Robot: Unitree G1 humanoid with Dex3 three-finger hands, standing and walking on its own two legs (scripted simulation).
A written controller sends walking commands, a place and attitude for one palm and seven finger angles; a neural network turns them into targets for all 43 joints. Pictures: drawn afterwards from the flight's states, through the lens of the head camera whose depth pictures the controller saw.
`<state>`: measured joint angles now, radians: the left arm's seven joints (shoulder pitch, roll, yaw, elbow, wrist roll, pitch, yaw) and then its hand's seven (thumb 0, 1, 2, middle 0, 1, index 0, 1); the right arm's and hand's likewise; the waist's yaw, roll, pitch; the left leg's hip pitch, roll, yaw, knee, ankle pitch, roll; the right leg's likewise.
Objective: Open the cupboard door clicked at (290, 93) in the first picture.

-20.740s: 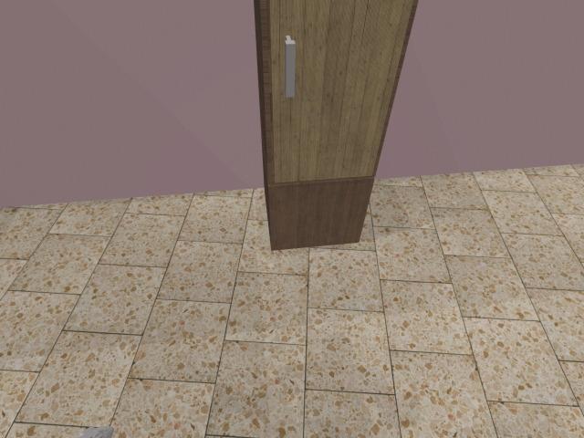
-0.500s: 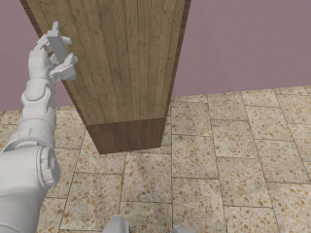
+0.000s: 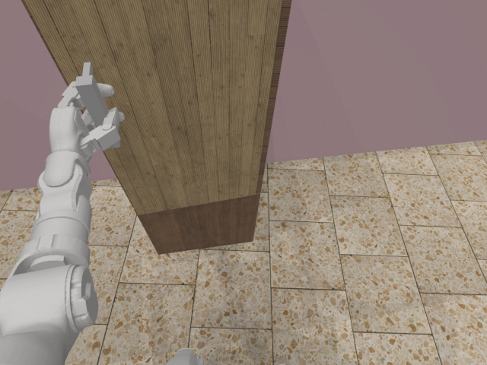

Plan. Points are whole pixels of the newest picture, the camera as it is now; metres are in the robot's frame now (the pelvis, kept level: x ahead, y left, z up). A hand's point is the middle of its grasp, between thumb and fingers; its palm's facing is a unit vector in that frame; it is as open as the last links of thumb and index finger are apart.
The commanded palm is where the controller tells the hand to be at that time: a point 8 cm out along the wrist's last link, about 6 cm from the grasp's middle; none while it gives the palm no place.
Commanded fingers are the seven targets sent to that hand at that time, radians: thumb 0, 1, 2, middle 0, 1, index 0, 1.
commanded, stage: pull the door open along its arc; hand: left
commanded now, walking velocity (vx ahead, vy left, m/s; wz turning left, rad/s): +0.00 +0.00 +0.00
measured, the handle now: (101, 107) +0.53 +0.21 +0.11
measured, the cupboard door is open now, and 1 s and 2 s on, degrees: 4 46 44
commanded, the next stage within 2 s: open thumb and fingers to let go in 0.68 s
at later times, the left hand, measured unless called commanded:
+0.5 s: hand (183, 205) +0.32 +0.07 +0.12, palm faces +0.40 -0.92 +0.00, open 6.6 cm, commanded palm +0.24 +0.11 +0.11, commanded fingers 0.00 0.90 0.90 -0.40 -1.35 -0.40 -1.35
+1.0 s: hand (203, 218) +0.31 +0.04 +0.12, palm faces +0.46 -0.89 -0.04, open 7.2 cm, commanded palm +0.25 +0.07 +0.11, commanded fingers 0.00 0.06 0.54 -0.34 -1.26 -0.34 -1.26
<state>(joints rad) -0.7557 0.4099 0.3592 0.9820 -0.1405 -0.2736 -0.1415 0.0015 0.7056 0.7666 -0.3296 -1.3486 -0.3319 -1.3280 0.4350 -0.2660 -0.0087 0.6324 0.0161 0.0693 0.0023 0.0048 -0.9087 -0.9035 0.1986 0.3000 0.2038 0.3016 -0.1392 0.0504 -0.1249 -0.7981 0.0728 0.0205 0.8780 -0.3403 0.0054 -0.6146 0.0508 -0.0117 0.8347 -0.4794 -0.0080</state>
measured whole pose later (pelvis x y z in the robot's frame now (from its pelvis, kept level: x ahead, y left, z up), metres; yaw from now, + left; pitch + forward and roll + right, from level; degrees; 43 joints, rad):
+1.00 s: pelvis +0.02 -0.06 +0.02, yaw +6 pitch +2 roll +2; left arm 0.06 -0.10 -0.22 -0.02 0.03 0.08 0.58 0.00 0.48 0.75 -0.34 -1.27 -0.34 -1.29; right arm 0.17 -0.21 -0.01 0.61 -0.03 0.12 0.01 0.01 -0.91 -0.90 0.20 0.30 0.20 0.30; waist 0.00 0.05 -0.09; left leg -0.46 0.02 -0.06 0.72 -0.30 -0.05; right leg -0.27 0.02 -0.10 0.75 -0.52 -0.08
